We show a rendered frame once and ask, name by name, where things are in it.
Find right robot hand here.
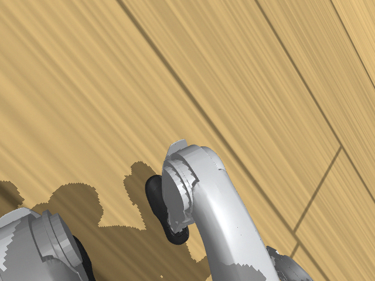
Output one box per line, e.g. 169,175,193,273
266,246,313,281

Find right robot foot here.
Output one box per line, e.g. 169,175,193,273
145,175,189,245

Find left robot foot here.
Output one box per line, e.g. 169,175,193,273
73,235,96,281

